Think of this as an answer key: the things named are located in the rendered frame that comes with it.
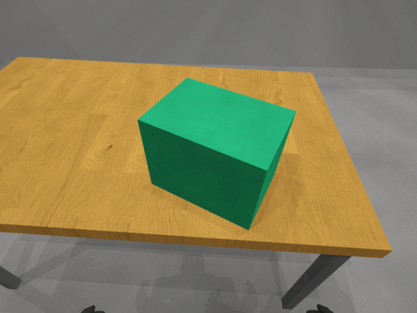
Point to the carton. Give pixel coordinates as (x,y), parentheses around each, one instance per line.
(215,148)

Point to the table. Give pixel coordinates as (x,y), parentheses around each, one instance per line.
(72,164)

